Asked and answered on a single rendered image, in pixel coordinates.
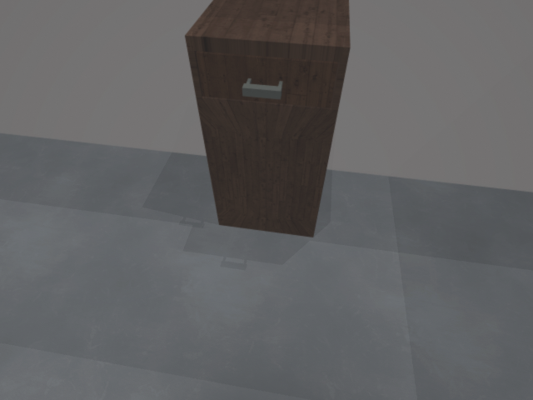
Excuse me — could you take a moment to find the handle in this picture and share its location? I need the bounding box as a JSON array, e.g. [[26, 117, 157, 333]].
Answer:
[[242, 78, 283, 99]]

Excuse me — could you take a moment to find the drawer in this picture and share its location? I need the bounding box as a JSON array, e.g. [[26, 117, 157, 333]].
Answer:
[[197, 51, 338, 108]]

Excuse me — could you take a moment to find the cabinet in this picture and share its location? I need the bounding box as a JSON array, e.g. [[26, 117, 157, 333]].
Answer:
[[185, 0, 351, 238]]

